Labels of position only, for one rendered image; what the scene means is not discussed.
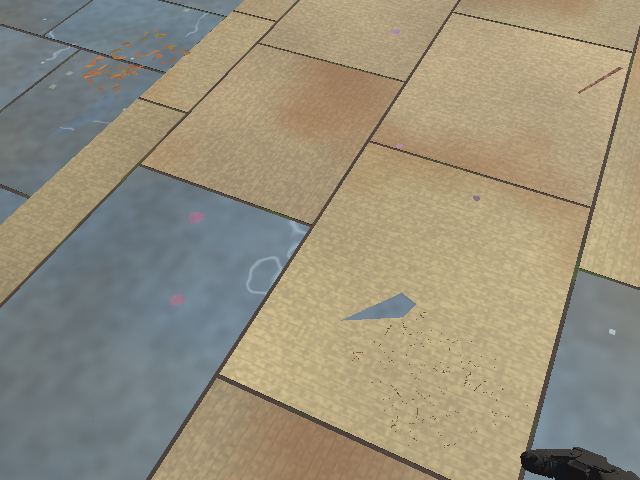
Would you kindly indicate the right robot hand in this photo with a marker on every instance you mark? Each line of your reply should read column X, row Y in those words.
column 575, row 464

